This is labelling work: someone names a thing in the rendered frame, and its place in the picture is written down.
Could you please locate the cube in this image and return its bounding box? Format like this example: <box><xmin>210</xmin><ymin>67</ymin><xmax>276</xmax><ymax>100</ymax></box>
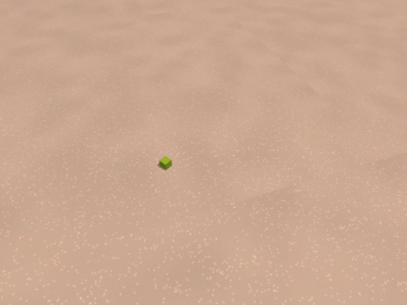
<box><xmin>160</xmin><ymin>156</ymin><xmax>172</xmax><ymax>170</ymax></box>

